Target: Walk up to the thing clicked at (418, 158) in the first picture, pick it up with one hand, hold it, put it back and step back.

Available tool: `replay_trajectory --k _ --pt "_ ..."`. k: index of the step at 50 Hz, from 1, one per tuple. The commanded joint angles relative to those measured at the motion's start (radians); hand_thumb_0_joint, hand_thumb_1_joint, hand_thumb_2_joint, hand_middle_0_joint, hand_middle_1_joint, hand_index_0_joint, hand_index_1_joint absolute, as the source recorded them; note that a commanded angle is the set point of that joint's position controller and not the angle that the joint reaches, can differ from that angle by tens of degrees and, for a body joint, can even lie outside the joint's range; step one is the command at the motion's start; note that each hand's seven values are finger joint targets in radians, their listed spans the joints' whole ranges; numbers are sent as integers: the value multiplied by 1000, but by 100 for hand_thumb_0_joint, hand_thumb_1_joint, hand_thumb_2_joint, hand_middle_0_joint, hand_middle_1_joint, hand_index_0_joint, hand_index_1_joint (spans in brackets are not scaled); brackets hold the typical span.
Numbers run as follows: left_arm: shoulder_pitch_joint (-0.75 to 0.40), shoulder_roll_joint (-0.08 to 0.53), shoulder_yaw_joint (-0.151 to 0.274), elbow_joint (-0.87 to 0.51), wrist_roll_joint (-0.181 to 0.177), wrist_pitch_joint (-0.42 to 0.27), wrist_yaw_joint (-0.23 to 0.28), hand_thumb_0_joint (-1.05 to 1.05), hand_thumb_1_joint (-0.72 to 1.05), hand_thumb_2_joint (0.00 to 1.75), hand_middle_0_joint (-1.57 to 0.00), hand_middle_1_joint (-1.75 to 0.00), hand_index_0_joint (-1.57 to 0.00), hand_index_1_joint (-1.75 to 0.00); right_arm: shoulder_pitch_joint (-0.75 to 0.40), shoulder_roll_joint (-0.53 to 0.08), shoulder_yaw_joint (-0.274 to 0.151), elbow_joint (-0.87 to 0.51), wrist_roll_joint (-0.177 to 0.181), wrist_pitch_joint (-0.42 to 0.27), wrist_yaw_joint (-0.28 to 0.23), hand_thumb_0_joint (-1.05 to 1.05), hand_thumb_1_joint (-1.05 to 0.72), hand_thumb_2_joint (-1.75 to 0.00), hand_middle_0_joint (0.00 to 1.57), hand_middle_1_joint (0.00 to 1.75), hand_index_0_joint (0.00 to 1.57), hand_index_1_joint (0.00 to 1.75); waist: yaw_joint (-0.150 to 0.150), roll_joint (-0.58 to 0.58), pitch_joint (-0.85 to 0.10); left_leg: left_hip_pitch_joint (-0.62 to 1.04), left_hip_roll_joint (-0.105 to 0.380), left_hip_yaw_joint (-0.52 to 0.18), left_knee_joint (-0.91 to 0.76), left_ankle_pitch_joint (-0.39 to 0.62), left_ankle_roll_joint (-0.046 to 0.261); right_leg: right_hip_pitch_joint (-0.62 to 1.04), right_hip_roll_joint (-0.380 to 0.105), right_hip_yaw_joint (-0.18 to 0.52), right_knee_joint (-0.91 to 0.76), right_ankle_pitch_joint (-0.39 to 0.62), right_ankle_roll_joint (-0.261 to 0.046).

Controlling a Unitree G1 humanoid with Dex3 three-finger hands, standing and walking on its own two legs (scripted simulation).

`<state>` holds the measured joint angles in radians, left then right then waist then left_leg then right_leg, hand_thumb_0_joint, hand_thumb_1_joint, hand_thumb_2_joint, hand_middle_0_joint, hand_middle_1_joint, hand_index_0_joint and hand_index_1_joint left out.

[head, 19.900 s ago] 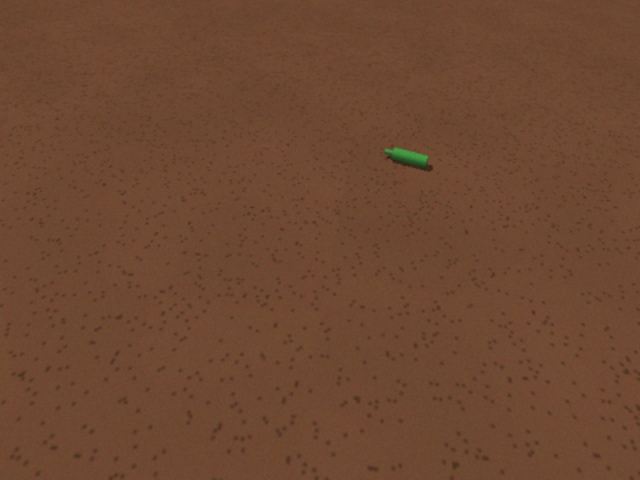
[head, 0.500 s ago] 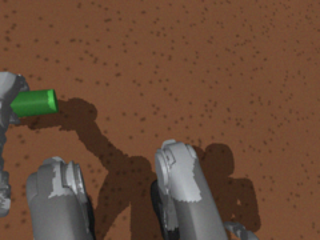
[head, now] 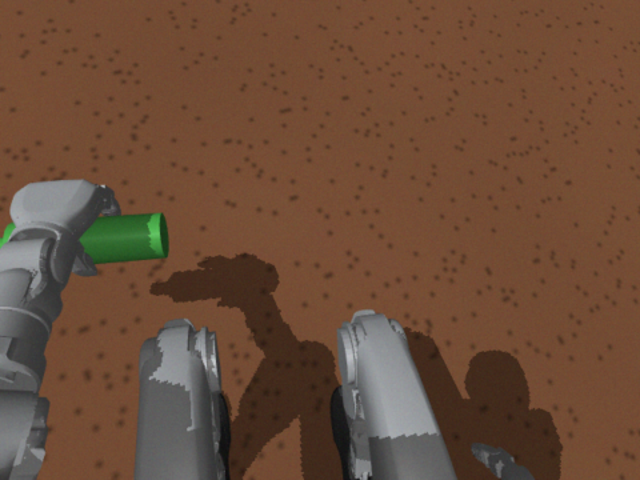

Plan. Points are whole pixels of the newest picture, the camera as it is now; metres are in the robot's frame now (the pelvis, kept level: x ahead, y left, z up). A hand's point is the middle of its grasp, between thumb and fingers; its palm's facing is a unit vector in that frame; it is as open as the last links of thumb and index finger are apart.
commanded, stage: lift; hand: left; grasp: from above
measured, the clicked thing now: (75, 242) +0.44 +0.30 -0.15
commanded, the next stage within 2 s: hold in 1.18 s
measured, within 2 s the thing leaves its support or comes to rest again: neither
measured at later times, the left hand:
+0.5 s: hand out of the picture +0.35 +0.28 +0.10, palm faces -0.45 -0.11 -0.88, open 9.1 cm
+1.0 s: hand out of the picture +0.35 +0.26 +0.22, palm faces -0.44 -0.11 -0.89, open 9.2 cm
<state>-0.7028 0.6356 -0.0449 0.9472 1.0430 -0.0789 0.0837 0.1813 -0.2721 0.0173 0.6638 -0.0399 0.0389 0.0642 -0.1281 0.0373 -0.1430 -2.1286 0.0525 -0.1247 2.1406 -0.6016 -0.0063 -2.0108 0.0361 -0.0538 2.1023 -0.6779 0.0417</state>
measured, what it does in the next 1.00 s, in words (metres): rises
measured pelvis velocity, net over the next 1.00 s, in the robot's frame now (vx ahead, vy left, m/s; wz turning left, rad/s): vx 0.06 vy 0.01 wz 0.10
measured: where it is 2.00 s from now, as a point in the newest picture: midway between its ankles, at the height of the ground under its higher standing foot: (286, 468)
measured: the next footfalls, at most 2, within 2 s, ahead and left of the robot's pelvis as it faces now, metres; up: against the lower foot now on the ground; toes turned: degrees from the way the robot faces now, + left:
none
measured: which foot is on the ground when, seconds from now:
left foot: down 0.00-1.00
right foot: down 0.00-1.00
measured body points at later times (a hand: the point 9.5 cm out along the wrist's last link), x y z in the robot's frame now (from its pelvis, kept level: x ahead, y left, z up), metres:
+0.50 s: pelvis +0.02 +0.00 +0.18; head +0.13 +0.03 +0.61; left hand +0.37 +0.28 +0.15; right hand +0.15 -0.25 +0.06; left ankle +0.10 +0.13 -0.37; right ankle +0.10 -0.13 -0.37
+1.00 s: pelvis +0.06 +0.01 +0.30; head +0.12 +0.01 +0.75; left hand +0.37 +0.27 +0.27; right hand +0.17 -0.25 +0.18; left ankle +0.10 +0.13 -0.37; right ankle +0.10 -0.13 -0.37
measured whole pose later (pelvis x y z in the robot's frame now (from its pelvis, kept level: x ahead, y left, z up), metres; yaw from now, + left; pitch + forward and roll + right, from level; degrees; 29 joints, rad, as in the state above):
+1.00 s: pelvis +0.06 +0.01 +0.30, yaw +6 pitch +13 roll -2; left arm -0.32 0.40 -0.18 0.82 1.01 0.01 0.15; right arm 0.24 -0.24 -0.03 0.75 0.03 -0.02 -0.05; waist -0.06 0.04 -0.10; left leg -0.84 0.05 0.00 1.01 -0.40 -0.01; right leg -0.77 0.00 0.01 0.99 -0.44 0.03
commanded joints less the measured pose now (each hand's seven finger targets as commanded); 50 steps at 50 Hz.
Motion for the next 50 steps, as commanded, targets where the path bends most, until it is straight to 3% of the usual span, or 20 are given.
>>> replay_trajectory --k 1,2,4,7,9,13,14,16,18,19,22,23,24,31,39,41,43,44,50 --pt "-327 267 87 -316 -28 2 42 0 87 59 -115 -53 -118 -50 159 -201 -88 -61 18 -9 -29 0 -90 -90 20 30 20 30 14 200 -712 648 -26 69 -335 45 32 349 29 -43 -341 125 -75" --pt "-313 253 76 -339 -33 4 41 0 86 58 -114 -54 -117 -50 151 -196 -92 -65 21 -8 -33 0 -90 -90 20 30 20 30 15 196 -719 677 -24 63 -355 47 30 367 30 -44 -356 130 -74" --pt "-297 275 97 -384 -32 13 41 0 86 61 -114 -54 -117 -51 142 -199 -97 -67 30 -6 -44 0 -90 -90 20 30 20 30 25 205 -724 733 -21 49 -411 30 28 391 27 -45 -379 123 -73" --pt "-274 232 74 -423 -32 29 45 0 85 63 -115 -54 -116 -52 128 -185 -101 -66 36 -3 -58 0 -89 -90 20 30 20 30 21 205 -708 814 -17 40 -479 32 24 436 26 -45 -429 137 -71" --pt "-249 234 89 -446 -38 44 50 0 85 63 -114 -53 -116 -51 120 -182 -103 -66 42 -2 -67 0 -89 -90 20 30 20 30 23 202 -693 864 -19 39 -528 42 24 478 20 -39 -474 145 -67" --pt "-146 185 65 -438 -50 76 35 0 83 66 -114 -55 -115 -53 96 -169 -101 -61 51 -3 -81 0 -89 -90 20 30 20 30 29 182 -618 943 -20 48 -634 35 23 582 18 -26 -585 140 -63" --pt "-117 159 42 -440 -55 81 28 0 81 66 -113 -54 -114 -53 86 -159 -99 -64 53 -4 -83 0 -89 -90 20 30 20 30 30 172 -615 971 -21 53 -654 49 21 617 20 -24 -609 147 -64" --pt "-48 166 62 -458 -55 91 20 0 82 66 -113 -54 -114 -53 82 -162 -101 -62 61 -5 -90 0 -89 -90 20 30 20 30 42 158 -612 1022 -23 55 -699 80 24 676 16 -17 -655 168 -63" --pt "-9 132 34 -467 -58 93 6 0 82 66 -115 -51 -115 -51 71 -148 -96 -60 65 -6 -97 0 -89 -90 20 30 20 30 40 142 -556 1048 -25 68 -739 88 24 723 18 -10 -713 175 -63" --pt "2 158 54 -478 -52 93 4 0 82 66 -115 -51 -116 -51 69 -148 -94 -57 68 -8 -102 0 -89 -90 20 30 20 30 46 134 -544 1064 -25 68 -766 84 24 760 18 -6 -738 172 -63" --pt "21 100 19 -484 -59 89 0 0 82 69 -116 -54 -116 -54 64 -128 -91 -58 73 -20 -112 0 -89 -90 20 30 20 30 31 100 -474 1106 -28 88 -822 106 27 831 19 8 -823 193 -62" --pt "30 111 37 -496 -65 83 4 0 81 67 -114 -54 -114 -53 63 -128 -90 -58 75 -26 -116 0 -89 -90 20 30 20 30 39 96 -469 1130 -25 80 -854 104 24 861 17 10 -842 190 -61" --pt "55 84 15 -470 -59 79 6 0 79 67 -112 -55 -113 -54 64 -124 -88 -56 76 -31 -119 0 -90 -90 20 30 20 30 33 92 -431 1138 -28 85 -878 99 24 873 17 13 -868 186 -62" --pt "28 53 -1 -433 -37 48 52 0 76 66 -109 -55 -110 -54 55 -122 -92 -42 79 -68 -130 0 -89 -90 20 30 20 30 47 109 -341 1298 -29 65 -1072 29 11 984 15 30 -1019 140 -64" --pt "21 -6 -49 -365 -29 60 102 0 78 71 -110 -59 -111 -59 74 -116 -95 -16 77 -92 -131 0 -89 -90 20 30 20 30 41 58 -323 1457 -43 102 -1178 177 8 1172 15 41 -1174 253 -59" --pt "40 11 -26 -357 -31 69 110 0 77 72 -110 -60 -111 -59 85 -123 -100 -10 78 -94 -132 0 -89 -90 20 30 20 30 54 62 -329 1499 -42 103 -1213 227 7 1226 13 45 -1201 303 -56" --pt "34 -13 -49 -340 -35 79 112 0 79 76 -112 -61 -112 -61 86 -120 -98 -9 77 -92 -130 0 -89 -90 20 30 20 30 51 52 -308 1532 -43 108 -1240 271 6 1257 12 44 -1230 347 -55" --pt "51 -4 -31 -328 -34 84 116 0 79 74 -111 -61 -112 -61 89 -124 -101 -8 76 -92 -130 0 -89 -90 20 30 20 30 58 47 -309 1553 -42 106 -1257 287 5 1278 10 42 -1241 362 -53" --pt "64 -6 -34 -325 -40 102 112 0 79 75 -114 -58 -113 -59 85 -118 -101 -15 73 -84 -125 0 -89 -90 20 30 20 30 71 19 -271 1614 -55 124 -1324 360 12 1397 3 58 -1335 441 -44"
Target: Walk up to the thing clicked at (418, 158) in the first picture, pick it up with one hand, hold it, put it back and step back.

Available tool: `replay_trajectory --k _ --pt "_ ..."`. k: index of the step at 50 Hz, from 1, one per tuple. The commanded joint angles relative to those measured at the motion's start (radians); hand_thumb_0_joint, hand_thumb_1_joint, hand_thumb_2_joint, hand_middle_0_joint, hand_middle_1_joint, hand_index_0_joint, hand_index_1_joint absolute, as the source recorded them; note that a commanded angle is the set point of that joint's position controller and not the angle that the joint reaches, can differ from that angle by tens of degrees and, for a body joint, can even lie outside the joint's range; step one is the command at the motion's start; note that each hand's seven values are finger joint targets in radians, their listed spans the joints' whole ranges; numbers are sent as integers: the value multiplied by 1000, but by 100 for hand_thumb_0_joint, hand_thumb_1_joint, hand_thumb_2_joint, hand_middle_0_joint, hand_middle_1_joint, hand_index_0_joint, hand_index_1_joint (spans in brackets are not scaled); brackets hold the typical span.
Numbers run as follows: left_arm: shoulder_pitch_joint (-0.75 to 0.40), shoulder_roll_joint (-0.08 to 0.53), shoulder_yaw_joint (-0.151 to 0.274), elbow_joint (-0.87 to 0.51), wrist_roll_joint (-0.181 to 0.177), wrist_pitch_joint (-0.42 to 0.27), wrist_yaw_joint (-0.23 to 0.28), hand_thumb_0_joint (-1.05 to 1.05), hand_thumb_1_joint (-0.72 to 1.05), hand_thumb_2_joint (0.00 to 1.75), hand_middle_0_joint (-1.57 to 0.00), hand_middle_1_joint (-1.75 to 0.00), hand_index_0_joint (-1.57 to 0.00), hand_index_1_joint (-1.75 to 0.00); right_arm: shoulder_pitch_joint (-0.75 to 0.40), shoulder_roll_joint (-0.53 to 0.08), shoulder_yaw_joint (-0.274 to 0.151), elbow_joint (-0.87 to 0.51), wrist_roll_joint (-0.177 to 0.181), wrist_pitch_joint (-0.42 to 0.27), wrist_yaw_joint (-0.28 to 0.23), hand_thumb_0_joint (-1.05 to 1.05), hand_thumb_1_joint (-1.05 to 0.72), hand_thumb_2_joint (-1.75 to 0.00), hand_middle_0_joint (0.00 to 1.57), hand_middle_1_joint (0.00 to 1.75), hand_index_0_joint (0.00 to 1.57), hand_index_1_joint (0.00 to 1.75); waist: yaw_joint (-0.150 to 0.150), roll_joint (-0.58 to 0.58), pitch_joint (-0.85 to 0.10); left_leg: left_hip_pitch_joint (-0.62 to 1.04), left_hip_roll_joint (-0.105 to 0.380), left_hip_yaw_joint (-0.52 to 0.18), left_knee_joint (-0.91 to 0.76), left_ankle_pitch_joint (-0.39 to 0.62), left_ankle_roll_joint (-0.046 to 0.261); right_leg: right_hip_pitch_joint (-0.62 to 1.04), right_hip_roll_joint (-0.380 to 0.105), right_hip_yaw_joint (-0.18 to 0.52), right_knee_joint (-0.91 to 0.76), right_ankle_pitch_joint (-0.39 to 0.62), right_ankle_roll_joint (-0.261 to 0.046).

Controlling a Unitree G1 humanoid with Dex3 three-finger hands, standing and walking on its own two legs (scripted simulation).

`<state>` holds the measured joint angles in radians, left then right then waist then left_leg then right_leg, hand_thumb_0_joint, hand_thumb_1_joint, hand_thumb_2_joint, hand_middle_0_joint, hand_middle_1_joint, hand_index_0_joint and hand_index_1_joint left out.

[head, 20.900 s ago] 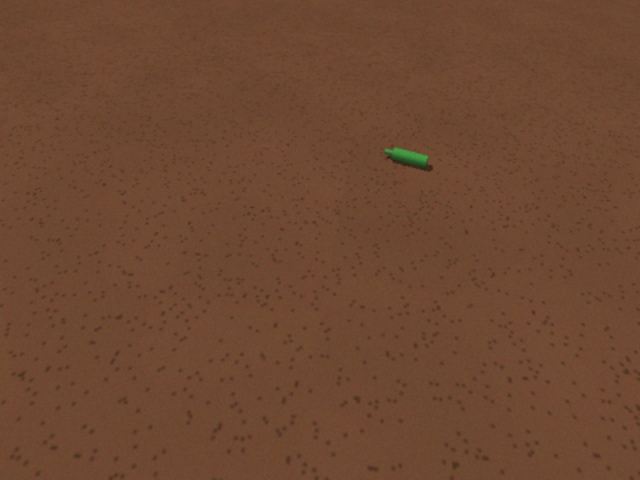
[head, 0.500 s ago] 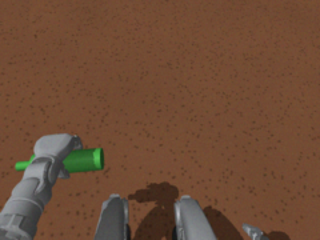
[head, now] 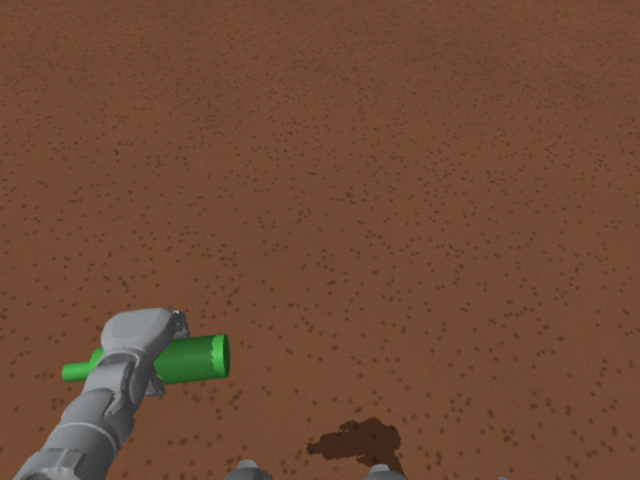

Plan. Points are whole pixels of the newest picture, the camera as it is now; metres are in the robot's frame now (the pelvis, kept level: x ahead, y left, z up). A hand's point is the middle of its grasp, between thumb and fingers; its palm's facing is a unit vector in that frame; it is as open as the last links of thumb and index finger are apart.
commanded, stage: lift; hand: left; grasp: from above
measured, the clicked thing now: (148, 363) +0.33 +0.24 -0.12
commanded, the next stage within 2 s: hold in 0.18 s
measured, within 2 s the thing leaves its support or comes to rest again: neither
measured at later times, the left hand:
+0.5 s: hand (143, 333) +0.34 +0.22 -0.03, palm faces -0.46 -0.05 -0.88, open 9.2 cm
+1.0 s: hand (134, 335) +0.32 +0.22 +0.00, palm faces -0.46 -0.04 -0.88, open 9.2 cm
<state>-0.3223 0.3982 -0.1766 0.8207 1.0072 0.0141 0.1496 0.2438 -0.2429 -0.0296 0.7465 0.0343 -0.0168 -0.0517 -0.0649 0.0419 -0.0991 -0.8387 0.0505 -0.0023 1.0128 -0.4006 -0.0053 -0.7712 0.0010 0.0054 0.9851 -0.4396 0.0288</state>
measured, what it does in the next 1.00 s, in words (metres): rises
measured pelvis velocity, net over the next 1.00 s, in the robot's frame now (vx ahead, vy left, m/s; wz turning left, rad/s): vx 0.03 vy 0.00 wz -0.01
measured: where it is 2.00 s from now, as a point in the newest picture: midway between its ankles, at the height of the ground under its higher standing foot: outside the picture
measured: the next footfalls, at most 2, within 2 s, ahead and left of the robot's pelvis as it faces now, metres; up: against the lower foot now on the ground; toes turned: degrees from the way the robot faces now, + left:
none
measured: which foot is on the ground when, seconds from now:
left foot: down 0.00-1.00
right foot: down 0.00-1.00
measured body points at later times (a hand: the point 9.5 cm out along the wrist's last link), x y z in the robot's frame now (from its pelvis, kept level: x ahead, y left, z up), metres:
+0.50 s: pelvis +0.03 +0.00 +0.04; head +0.07 -0.01 +0.49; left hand +0.36 +0.22 +0.02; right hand +0.13 -0.27 -0.08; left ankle +0.05 +0.12 -0.67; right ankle +0.03 -0.14 -0.67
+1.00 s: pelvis +0.03 +0.00 +0.05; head +0.05 -0.02 +0.50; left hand +0.34 +0.22 +0.05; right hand +0.15 -0.27 -0.06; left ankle +0.05 +0.12 -0.67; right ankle +0.03 -0.14 -0.67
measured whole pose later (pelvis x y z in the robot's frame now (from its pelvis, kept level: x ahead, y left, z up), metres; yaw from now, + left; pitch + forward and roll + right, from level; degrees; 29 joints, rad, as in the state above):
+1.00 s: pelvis +0.03 +0.00 +0.05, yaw +0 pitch +4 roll +0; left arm -0.24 0.40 -0.19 0.70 1.02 -0.01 0.02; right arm 0.22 -0.26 -0.05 0.69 0.05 0.06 -0.04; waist -0.02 0.04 -0.04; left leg -0.40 0.04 0.03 0.61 -0.27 -0.01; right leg -0.35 -0.01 0.03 0.60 -0.31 0.03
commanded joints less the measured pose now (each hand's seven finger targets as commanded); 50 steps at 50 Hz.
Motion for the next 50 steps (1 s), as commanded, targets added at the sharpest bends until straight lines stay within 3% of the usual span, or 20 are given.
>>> replay_trajectory --k 1,8,9,11,17,19,20,23,25,34,35,38,50 --pt "-291 220 96 -180 -2 12 42 0 78 74 -112 -58 -112 -59 28 -145 -54 -97 0 -28 -8 0 -89 -90 20 30 20 30 6 10 -308 333 -52 -1 -207 171 10 168 38 0 -221 211 -31" --pt "-289 203 89 -212 -1 3 20 0 73 72 -109 -57 -109 -57 33 -148 -64 -101 -1 -19 -5 0 -89 -90 20 30 20 30 6 25 -307 446 -50 6 -280 264 3 239 36 -3 -283 283 -33" --pt "-310 213 94 -241 -4 -2 22 0 75 73 -110 -58 -110 -59 26 -148 -65 -101 -2 -18 -5 0 -89 -90 20 30 20 30 18 38 -315 465 -51 6 -291 275 2 259 35 -4 -297 292 -32" --pt "-289 196 85 -231 -3 0 21 0 75 75 -111 -59 -110 -59 32 -149 -66 -100 0 -17 -4 0 -89 -90 20 30 20 30 9 12 -309 486 -50 11 -302 300 5 269 35 -3 -309 319 -31" --pt "-310 218 92 -232 9 -7 19 0 72 73 -107 -59 -107 -58 24 -156 -70 -101 2 -10 -4 0 -88 -89 20 30 20 30 12 15 -277 520 -55 18 -347 315 3 309 33 -3 -353 329 -32" --pt "-315 219 86 -242 14 -13 10 0 73 74 -109 -58 -109 -58 14 -159 -71 -104 4 -6 -4 0 -89 -89 20 30 20 30 18 10 -280 546 -56 20 -356 335 5 323 33 0 -366 348 -30" --pt "-322 203 72 -230 16 -16 3 0 72 74 -107 -60 -108 -59 13 -159 -71 -104 4 -4 -3 0 -89 -89 20 30 20 30 7 2 -275 553 -55 19 -358 340 5 327 34 -1 -371 352 -29" --pt "-294 222 92 -236 9 -17 -7 0 72 76 -108 -58 -108 -59 5 -162 -76 -111 6 0 -1 0 -88 -89 20 30 20 30 29 10 -279 584 -57 25 -373 378 5 360 32 -1 -387 382 -28" --pt "-308 207 83 -258 4 -19 -15 0 73 76 -109 -59 -109 -59 4 -159 -73 -115 6 4 1 0 -88 -89 20 30 20 30 20 1 -275 581 -58 24 -378 394 6 379 33 4 -394 403 -25" --pt "-280 212 86 -295 7 -26 -57 0 70 74 -107 -58 -107 -58 -21 -159 -75 -142 9 22 4 0 -89 -90 20 30 20 30 40 16 -258 636 -53 26 -412 450 6 402 37 -3 -419 428 -30" --pt "-280 208 83 -287 7 -25 -60 0 68 72 -105 -57 -105 -57 -17 -162 -76 -146 9 24 5 0 -88 -89 20 30 20 30 27 9 -246 635 -51 27 -415 444 7 404 39 -4 -423 421 -31" --pt "-287 223 92 -314 11 -27 -65 0 67 72 -104 -58 -105 -58 -26 -160 -75 -153 11 30 4 0 -89 -90 20 30 20 30 39 -10 -249 627 -56 30 -423 446 14 433 35 2 -436 449 -25" --pt "-269 214 89 -357 4 -29 -92 0 68 72 -105 -58 -105 -58 -65 -156 -65 -178 16 40 2 0 -89 -90 20 30 20 30 47 3 -207 654 -52 33 -485 362 14 447 34 3 -480 361 -33"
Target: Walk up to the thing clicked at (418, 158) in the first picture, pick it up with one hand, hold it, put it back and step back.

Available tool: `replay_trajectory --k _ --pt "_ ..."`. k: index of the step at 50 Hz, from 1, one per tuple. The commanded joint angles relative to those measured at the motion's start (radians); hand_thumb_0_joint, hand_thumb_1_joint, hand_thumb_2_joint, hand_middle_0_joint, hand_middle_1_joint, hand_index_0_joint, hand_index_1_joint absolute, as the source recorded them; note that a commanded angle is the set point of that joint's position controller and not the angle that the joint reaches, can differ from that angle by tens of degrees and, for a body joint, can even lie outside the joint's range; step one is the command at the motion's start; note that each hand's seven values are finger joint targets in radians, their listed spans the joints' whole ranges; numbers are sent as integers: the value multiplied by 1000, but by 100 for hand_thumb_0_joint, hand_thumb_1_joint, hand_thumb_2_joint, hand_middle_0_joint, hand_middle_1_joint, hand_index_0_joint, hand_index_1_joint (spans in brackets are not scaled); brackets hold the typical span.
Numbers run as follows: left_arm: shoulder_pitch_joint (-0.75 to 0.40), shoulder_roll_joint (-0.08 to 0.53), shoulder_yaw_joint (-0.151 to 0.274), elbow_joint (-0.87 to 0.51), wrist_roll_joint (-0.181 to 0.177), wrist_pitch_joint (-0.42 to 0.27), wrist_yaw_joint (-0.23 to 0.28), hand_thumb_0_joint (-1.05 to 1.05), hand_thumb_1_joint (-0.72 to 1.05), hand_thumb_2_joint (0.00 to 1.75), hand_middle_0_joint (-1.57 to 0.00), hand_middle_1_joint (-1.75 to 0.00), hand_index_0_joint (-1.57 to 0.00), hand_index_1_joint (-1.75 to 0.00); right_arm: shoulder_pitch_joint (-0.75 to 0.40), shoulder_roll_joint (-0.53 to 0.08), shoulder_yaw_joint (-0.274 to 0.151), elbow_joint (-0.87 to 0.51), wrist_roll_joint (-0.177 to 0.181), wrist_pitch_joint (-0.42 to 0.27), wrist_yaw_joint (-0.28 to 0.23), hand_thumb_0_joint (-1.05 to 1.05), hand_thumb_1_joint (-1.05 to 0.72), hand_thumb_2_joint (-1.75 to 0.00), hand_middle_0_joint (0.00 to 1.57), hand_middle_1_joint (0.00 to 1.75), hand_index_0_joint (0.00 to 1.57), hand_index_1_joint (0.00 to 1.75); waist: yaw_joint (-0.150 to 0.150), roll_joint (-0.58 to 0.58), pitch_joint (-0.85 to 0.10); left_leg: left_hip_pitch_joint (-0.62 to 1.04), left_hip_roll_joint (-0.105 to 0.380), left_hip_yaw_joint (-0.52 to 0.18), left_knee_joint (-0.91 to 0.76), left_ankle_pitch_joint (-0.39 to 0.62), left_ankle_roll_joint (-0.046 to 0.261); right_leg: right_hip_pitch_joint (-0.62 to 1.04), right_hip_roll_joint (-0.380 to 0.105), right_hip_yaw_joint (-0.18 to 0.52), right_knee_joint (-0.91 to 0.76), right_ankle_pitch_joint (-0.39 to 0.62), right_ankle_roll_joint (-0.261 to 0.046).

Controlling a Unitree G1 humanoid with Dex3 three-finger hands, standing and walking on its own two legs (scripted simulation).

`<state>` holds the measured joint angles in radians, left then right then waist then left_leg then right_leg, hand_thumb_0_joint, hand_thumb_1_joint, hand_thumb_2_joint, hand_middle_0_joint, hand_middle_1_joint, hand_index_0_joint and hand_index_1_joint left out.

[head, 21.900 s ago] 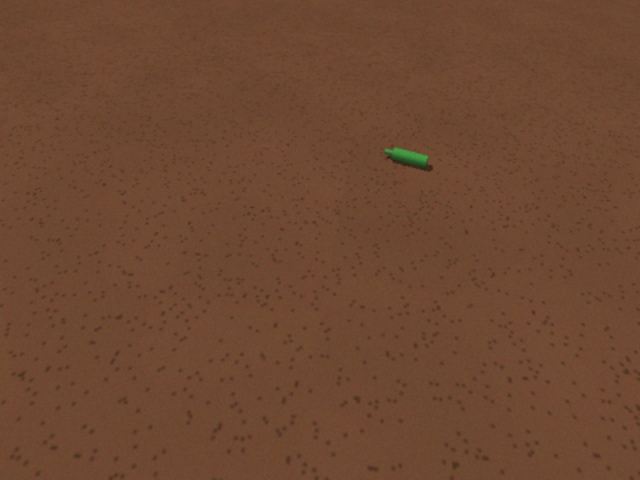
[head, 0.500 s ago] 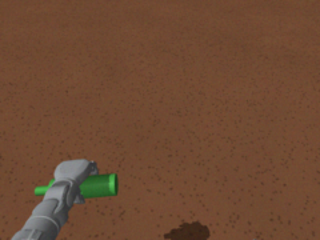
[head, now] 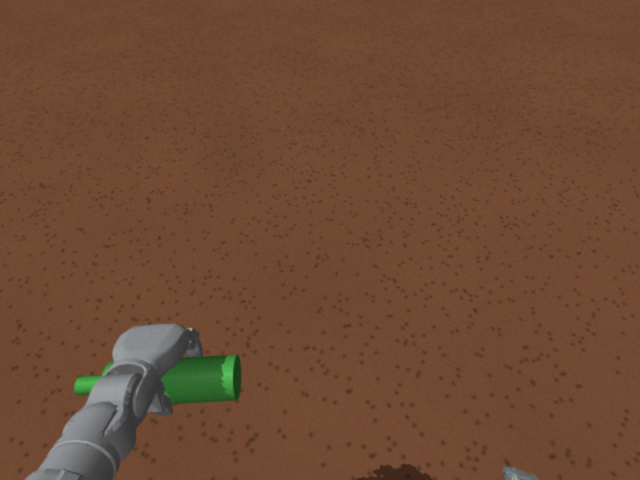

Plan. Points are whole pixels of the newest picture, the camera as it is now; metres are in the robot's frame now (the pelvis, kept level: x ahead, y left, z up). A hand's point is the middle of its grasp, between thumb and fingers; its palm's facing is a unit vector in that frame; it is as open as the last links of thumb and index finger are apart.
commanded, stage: hold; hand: left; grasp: from above
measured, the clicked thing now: (158, 381) +0.30 +0.24 -0.09
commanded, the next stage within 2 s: crouch in 1.18 s
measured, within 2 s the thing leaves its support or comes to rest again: neither
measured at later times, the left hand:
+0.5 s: hand (158, 390) +0.27 +0.22 -0.04, palm faces -0.45 -0.06 -0.89, open 9.2 cm
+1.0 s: hand (158, 385) +0.28 +0.22 -0.04, palm faces -0.46 -0.05 -0.88, open 9.3 cm
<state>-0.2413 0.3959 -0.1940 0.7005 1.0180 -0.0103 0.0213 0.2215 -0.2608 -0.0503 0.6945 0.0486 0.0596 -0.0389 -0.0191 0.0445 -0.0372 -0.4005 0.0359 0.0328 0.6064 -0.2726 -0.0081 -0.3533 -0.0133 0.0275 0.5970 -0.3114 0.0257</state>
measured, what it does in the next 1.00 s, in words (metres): stands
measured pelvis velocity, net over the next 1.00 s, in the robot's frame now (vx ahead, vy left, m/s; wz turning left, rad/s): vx -0.01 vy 0.00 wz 0.00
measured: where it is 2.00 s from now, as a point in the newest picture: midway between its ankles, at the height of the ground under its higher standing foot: outside the picture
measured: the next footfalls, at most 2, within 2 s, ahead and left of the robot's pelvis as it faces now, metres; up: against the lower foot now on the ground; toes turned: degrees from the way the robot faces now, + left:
none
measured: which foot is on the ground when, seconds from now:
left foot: down 0.00-1.00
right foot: down 0.00-1.00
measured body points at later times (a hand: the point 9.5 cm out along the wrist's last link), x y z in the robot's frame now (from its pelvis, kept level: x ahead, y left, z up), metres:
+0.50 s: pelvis -0.02 +0.00 +0.01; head -0.01 -0.02 +0.45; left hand +0.29 +0.22 +0.01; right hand +0.12 -0.26 -0.11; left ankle +0.02 +0.12 -0.73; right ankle +0.00 -0.14 -0.73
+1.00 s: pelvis -0.01 +0.00 +0.01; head +0.01 -0.02 +0.46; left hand +0.30 +0.22 +0.01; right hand +0.14 -0.25 -0.11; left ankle +0.02 +0.12 -0.73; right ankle +0.00 -0.14 -0.73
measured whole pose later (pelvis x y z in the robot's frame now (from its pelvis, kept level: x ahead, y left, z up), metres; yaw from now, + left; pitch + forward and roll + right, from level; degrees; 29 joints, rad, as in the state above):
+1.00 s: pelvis -0.01 +0.00 +0.01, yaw +0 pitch +1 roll +0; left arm -0.22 0.40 -0.21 0.63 1.00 -0.02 -0.02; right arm 0.18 -0.25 -0.03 0.69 0.06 0.07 -0.06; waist 0.01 0.05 0.00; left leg -0.31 0.03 0.04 0.50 -0.21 -0.01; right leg -0.27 -0.02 0.03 0.51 -0.26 0.02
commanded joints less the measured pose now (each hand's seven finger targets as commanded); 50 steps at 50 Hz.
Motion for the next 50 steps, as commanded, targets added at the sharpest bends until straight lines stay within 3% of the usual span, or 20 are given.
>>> replay_trajectory --k 1,8,9,18,25,27,29,33,35,36,39,40,41,42,44,46,48,50 --pt "-359 222 109 -245 -10 -7 34 0 69 73 -105 -59 -105 -59 -47 -137 -44 -128 2 -36 -13 0 -89 -90 20 30 20 30 1 -1 -276 221 -38 -2 -81 234 16 32 49 -19 -95 234 -29" --pt "-362 227 113 -267 -12 -17 26 0 70 71 -104 -62 -106 -60 -67 -137 -38 -140 5 -40 -17 0 -89 -90 20 30 20 30 9 -1 -251 224 -40 1 -111 171 15 34 47 -15 -123 170 -32" --pt "-329 219 111 -227 -14 -13 26 0 71 71 -106 -61 -107 -60 -75 -134 -35 -139 6 -40 -17 0 -89 -90 20 30 20 30 8 -13 -212 210 -41 -1 -117 151 15 30 46 -18 -133 149 -32" --pt "-370 243 128 -290 -16 -17 26 0 73 72 -107 -63 -108 -62 -96 -130 -29 -140 7 -43 -23 0 -89 -90 20 30 20 30 16 -12 -250 239 -47 10 -128 151 22 56 40 -8 -152 154 -25" --pt "-330 218 105 -293 -20 -7 5 0 74 71 -107 -64 -109 -62 -126 -122 -23 -148 12 -45 -25 0 -90 -90 20 30 20 30 17 -22 -205 231 -46 7 -153 108 21 57 40 -10 -174 104 -28" --pt "-330 233 116 -309 -16 -5 2 0 73 72 -107 -64 -108 -62 -126 -125 -24 -145 13 -44 -26 0 -90 -90 20 30 20 30 23 2 -225 251 -44 7 -157 127 17 61 41 -10 -170 121 -31" --pt "-353 217 92 -321 -20 -7 -10 0 72 72 -106 -63 -108 -61 -124 -123 -21 -146 13 -45 -28 0 -90 -90 20 30 20 30 11 -7 -229 263 -38 2 -161 141 19 68 45 -15 -165 140 -31" --pt "-336 241 122 -316 -25 -12 -20 0 68 73 -103 -64 -105 -63 -127 -121 -20 -150 17 -43 -31 0 -90 -90 20 30 20 30 30 -3 -220 259 -40 2 -169 149 18 72 45 -16 -174 140 -34" --pt "-341 209 95 -316 -28 -12 -24 0 69 72 -102 -66 -105 -64 -128 -119 -17 -151 16 -45 -30 0 -90 -90 20 30 20 30 21 -12 -211 259 -40 2 -172 138 17 69 46 -16 -179 129 -34" --pt "-304 218 110 -294 -27 -9 -21 0 68 72 -104 -63 -105 -62 -132 -121 -18 -153 17 -43 -31 0 -90 -90 20 30 20 30 22 -12 -205 265 -42 4 -172 147 18 72 42 -14 -180 139 -32" --pt "-321 201 91 -313 -30 -13 -22 0 69 74 -105 -63 -106 -63 -121 -121 -19 -149 16 -41 -31 0 -90 -90 20 30 20 30 12 -17 -229 278 -40 2 -165 189 18 80 44 -16 -169 183 -31" --pt "-308 215 103 -318 -23 -13 -22 0 68 73 -104 -63 -105 -62 -125 -117 -20 -149 19 -39 -33 0 -90 -90 20 30 20 30 26 -11 -227 276 -42 4 -165 206 19 85 44 -18 -171 196 -31" --pt "-332 231 111 -326 -22 -15 -19 0 69 73 -104 -64 -105 -62 -120 -122 -21 -147 17 -38 -33 0 -90 -90 20 30 20 30 16 -11 -242 282 -44 5 -160 212 20 87 43 -14 -171 204 -30" --pt "-356 242 119 -347 -22 -18 -17 0 69 73 -103 -64 -105 -63 -122 -119 -21 -145 17 -38 -33 0 -90 -90 20 30 20 30 29 15 -258 290 -41 4 -164 219 16 92 45 -18 -166 207 -34" --pt "-378 223 104 -335 -21 -19 -9 0 69 76 -106 -64 -106 -63 -121 -120 -21 -144 17 -38 -32 0 -90 -90 20 30 20 30 15 7 -246 298 -40 3 -166 210 15 80 46 -18 -169 199 -34" --pt "-347 231 123 -290 -15 -13 8 0 68 76 -105 -64 -105 -63 -114 -123 -23 -132 15 -36 -32 0 -90 -90 20 30 20 30 19 1 -237 293 -36 0 -165 216 13 77 47 -22 -167 201 -35" --pt "-340 214 110 -296 -11 -10 15 0 68 77 -105 -63 -105 -63 -117 -120 -25 -137 13 -35 -30 0 -90 -90 20 30 20 30 23 -9 -246 294 -42 3 -158 239 15 93 43 -22 -169 224 -32" --pt "-358 239 125 -298 -11 -6 18 0 70 77 -105 -65 -106 -64 -113 -124 -29 -129 14 -33 -29 0 -90 -90 20 30 20 30 23 9 -260 297 -43 7 -154 257 15 100 41 -20 -164 246 -31"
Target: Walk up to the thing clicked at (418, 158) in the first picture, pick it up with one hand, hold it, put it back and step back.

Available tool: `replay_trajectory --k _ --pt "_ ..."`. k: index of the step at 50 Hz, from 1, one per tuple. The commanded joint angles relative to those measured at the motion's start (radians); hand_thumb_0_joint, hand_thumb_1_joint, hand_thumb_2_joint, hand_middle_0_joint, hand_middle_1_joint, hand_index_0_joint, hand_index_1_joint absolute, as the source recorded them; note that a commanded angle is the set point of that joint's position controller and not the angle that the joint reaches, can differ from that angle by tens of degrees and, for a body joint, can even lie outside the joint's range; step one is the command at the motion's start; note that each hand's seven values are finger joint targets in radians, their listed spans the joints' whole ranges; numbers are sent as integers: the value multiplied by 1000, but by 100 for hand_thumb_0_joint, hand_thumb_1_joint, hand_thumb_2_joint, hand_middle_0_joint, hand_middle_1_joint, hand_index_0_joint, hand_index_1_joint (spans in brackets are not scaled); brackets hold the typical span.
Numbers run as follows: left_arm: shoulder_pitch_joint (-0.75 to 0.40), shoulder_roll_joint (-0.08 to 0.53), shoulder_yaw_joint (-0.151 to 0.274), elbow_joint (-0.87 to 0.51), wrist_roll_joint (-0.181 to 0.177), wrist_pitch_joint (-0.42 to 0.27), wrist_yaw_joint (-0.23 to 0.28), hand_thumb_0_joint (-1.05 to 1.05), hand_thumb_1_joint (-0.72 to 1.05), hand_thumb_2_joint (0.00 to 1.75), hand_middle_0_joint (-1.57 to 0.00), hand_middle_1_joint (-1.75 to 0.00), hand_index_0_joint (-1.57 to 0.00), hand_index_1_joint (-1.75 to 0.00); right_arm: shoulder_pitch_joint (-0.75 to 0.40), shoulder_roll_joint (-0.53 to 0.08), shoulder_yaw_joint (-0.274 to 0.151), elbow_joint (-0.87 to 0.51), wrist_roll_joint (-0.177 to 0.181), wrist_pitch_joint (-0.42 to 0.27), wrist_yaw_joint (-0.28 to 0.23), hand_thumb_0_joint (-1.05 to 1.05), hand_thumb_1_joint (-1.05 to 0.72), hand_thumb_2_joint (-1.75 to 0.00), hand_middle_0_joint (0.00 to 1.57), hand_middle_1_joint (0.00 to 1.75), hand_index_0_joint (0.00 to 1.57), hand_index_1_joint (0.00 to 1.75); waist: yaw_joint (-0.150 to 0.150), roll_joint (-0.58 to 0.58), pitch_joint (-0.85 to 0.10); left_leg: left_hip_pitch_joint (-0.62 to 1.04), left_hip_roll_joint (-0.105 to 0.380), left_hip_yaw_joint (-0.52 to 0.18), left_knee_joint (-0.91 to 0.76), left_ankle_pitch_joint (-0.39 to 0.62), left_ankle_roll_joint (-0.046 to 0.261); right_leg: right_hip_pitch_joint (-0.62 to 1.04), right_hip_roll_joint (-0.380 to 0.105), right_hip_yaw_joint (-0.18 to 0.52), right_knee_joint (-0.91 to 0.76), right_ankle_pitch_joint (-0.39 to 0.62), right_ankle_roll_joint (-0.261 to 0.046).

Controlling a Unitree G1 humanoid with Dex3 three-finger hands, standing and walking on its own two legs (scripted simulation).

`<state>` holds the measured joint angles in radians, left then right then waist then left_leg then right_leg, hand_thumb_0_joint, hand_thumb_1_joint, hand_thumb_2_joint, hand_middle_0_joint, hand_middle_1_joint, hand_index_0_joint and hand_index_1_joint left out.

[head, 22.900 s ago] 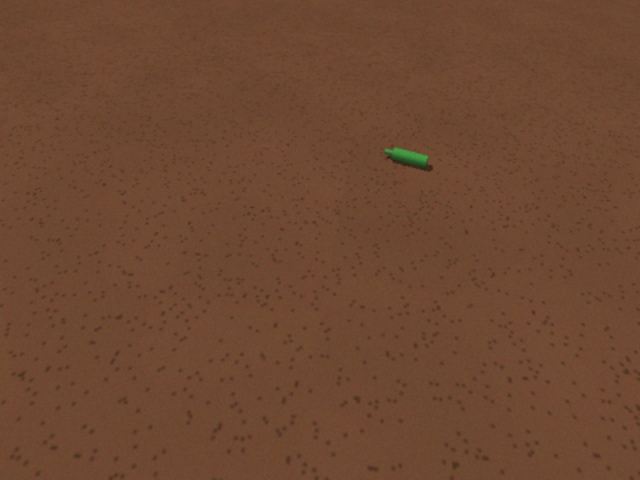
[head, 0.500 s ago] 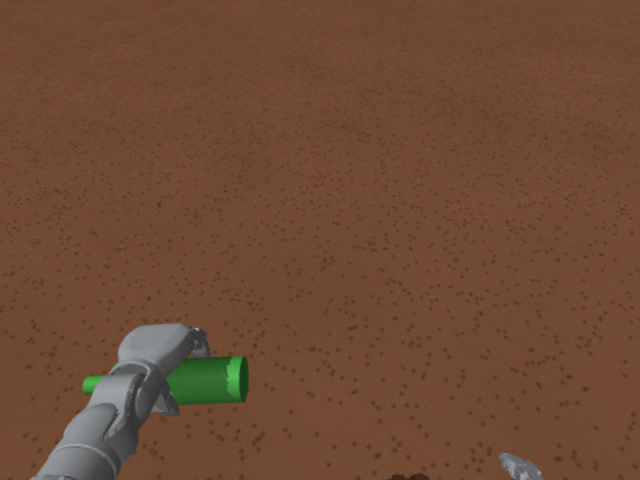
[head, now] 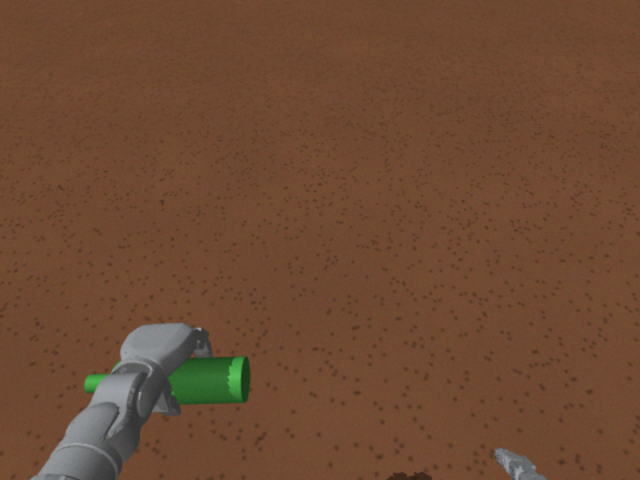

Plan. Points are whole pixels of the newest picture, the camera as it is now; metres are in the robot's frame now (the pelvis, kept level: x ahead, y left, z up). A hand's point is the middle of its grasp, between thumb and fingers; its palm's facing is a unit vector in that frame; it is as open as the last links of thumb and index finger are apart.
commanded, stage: hold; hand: left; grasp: from above
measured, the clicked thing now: (167, 381) +0.29 +0.24 -0.08
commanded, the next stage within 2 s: crouch in 0.18 s
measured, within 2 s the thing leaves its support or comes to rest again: neither
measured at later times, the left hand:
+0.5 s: hand (176, 388) +0.28 +0.22 -0.07, palm faces -0.49 -0.05 -0.87, open 9.2 cm
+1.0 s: hand (219, 399) +0.35 +0.22 -0.30, palm faces -0.41 +0.05 -0.91, open 9.2 cm
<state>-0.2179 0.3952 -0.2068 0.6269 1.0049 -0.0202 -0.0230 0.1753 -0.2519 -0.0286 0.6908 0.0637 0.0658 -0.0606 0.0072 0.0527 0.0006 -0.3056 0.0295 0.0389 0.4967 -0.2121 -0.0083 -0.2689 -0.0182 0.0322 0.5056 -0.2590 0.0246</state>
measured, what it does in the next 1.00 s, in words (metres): lowers itself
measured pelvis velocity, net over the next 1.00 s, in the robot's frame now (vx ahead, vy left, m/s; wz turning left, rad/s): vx -0.05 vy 0.01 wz -0.01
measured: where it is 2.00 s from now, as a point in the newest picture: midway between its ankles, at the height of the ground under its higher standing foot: outside the picture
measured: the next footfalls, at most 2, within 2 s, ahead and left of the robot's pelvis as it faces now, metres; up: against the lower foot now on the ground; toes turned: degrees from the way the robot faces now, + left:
none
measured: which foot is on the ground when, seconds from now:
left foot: down 0.00-1.00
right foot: down 0.00-1.00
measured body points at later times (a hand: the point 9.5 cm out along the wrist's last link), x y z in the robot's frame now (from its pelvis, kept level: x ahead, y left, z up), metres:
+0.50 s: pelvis +0.00 +0.00 +0.00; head +0.03 -0.02 +0.45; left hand +0.30 +0.22 -0.02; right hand +0.14 -0.26 -0.12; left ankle +0.03 +0.12 -0.74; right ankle +0.00 -0.14 -0.74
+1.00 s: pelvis -0.05 +0.01 -0.17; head +0.10 +0.02 +0.25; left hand +0.37 +0.22 -0.25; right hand +0.00 -0.28 -0.30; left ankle +0.03 +0.13 -0.74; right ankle +0.00 -0.14 -0.74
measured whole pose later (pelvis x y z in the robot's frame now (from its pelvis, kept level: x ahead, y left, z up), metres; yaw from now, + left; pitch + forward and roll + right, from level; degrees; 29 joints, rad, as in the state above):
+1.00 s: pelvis -0.05 +0.01 -0.17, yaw -1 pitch +29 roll -3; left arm -0.65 0.41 -0.09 1.19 1.19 -0.04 0.39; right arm 0.23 -0.26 -0.07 0.76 -0.04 0.01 -0.02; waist -0.13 0.04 -0.18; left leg -1.47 0.05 -0.03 1.50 -0.53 0.00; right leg -1.40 0.01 0.01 1.48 -0.58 0.04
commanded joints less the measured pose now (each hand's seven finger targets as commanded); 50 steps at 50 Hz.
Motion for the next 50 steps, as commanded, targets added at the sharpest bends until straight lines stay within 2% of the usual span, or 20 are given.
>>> replay_trajectory --k 1,6,7,10,13,14,15,17,20,24,30,35,37,39,41,43,44,47,48,50 --pt "-414 239 129 -246 1 3 59 0 70 77 -106 -65 -107 -64 -69 -130 -50 -125 -2 -38 -6 0 -90 -90 20 30 20 30 -6 8 -314 216 -35 0 -41 209 15 14 46 -26 -73 205 -30" --pt "-377 219 118 -212 -6 9 43 0 69 77 -106 -64 -107 -64 -62 -130 -53 -123 -1 -33 -6 0 -90 -90 20 30 20 30 -3 -21 -293 203 -35 -3 -45 220 19 28 47 -29 -78 221 -27" --pt "-360 208 108 -174 -4 8 36 0 70 76 -105 -65 -106 -64 -58 -135 -54 -122 -1 -33 -5 0 -90 -90 20 30 20 30 -16 -39 -273 194 -37 -1 -45 209 22 21 45 -25 -81 214 -26" --pt "-320 225 124 -190 -10 -1 20 0 68 73 -103 -64 -105 -63 -68 -129 -52 -134 0 -31 -6 0 -90 -90 20 30 20 30 7 -17 -268 187 -37 0 -52 202 20 31 44 -27 -85 198 -30" --pt "-308 223 125 -201 -11 -9 14 0 71 74 -107 -63 -108 -62 -71 -129 -51 -145 1 -26 -8 0 -90 -90 20 30 20 30 1 -39 -261 180 -41 2 -48 212 26 34 40 -22 -87 222 -24" --pt "-301 210 115 -195 -10 -11 15 0 75 66 -107 -65 -111 -61 -70 -131 -50 -147 0 -25 -7 0 -92 -91 20 30 20 30 -8 -49 -249 179 -40 1 -50 200 26 32 41 -23 -87 209 -26" --pt "-332 208 107 -223 -10 -18 16 0 67 65 -99 -63 -103 -60 -69 -130 -50 -147 0 -24 -7 0 -88 -89 20 30 20 30 -3 -34 -250 177 -37 -2 -54 193 22 25 44 -26 -85 196 -29" --pt "-316 222 131 -193 1 -26 33 0 68 70 -104 -59 -105 -59 -60 -134 -53 -146 -1 -20 -7 0 -89 -90 20 30 20 30 -6 -35 -243 179 -39 1 -55 170 22 13 42 -23 -89 172 -31" --pt "-343 211 131 -139 15 -43 73 0 69 72 -106 -58 -106 -58 -55 -132 -51 -140 -6 -17 -6 0 -88 -90 20 30 20 30 -21 -63 -216 150 -41 -1 -39 151 24 -22 40 -23 -80 160 -27" --pt "-358 183 127 -23 55 -66 165 0 71 72 -108 -58 -108 -58 -33 -132 -58 -115 -22 -11 2 0 -89 -90 20 30 20 30 -40 -99 -212 72 -50 1 30 121 25 -94 30 -21 -32 148 -19" --pt "-530 143 85 129 134 -74 304 0 77 76 -112 -61 -113 -60 38 -155 -83 -57 -52 -18 32 0 -89 -90 20 30 20 30 -85 -27 -336 -87 -31 -14 261 73 1 -361 39 -36 188 89 -34" --pt "-612 128 94 221 172 -70 397 0 77 72 -111 -60 -112 -59 89 -159 -96 -48 -70 -35 47 0 -89 -90 20 30 20 30 -102 8 -496 -285 -26 -22 483 53 10 -548 43 -43 403 68 -40" --pt "-646 141 103 283 184 -58 426 0 77 70 -110 -60 -112 -58 103 -171 -100 -35 -79 -45 45 0 -89 -90 20 30 20 30 -109 44 -514 -348 -19 -35 550 38 8 -671 48 -58 487 37 -47" --pt "-673 150 110 337 185 -49 444 0 77 67 -111 -56 -112 -55 117 -175 -101 -27 -86 -55 40 0 -89 -90 20 30 20 30 -112 55 -553 -416 -13 -51 612 17 7 -765 53 -73 572 8 -54" --pt "-707 215 151 345 191 -39 461 0 80 70 -113 -56 -114 -55 127 -180 -103 -21 -92 -63 34 0 -89 -90 20 30 20 30 -102 66 -609 -508 -16 -52 675 -35 11 -814 51 -76 638 -26 -56" --pt "-764 193 140 354 187 -26 471 0 78 73 -115 -53 -114 -54 137 -175 -102 -19 -97 -71 30 0 -89 -90 20 30 20 30 -125 64 -657 -601 -19 -48 737 -82 18 -867 52 -72 692 -50 -57" --pt "-800 231 161 341 187 -21 477 0 78 74 -115 -55 -114 -55 142 -181 -101 -16 -100 -75 27 0 -89 -90 20 30 20 30 -126 77 -681 -625 -15 -58 763 -102 16 -902 49 -74 726 -66 -58" --pt "-804 231 163 377 172 -3 467 0 78 71 -114 -53 -114 -53 145 -183 -101 -9 -109 -85 24 0 -89 -90 20 30 20 30 -134 87 -738 -681 -9 -74 829 -147 15 -988 46 -81 803 -109 -60" --pt "-793 267 183 416 178 4 465 0 75 71 -113 -52 -113 -53 150 -188 -100 -7 -111 -85 22 0 -89 -90 20 30 20 30 -129 67 -737 -718 -8 -79 847 -165 16 -1010 48 -84 828 -126 -60" --pt "-793 249 181 458 170 10 452 0 76 70 -114 -50 -114 -51 150 -182 -97 2 -120 -91 25 0 -89 -90 20 30 20 30 -144 69 -729 -796 -10 -80 899 -198 19 -1073 48 -83 869 -156 -59"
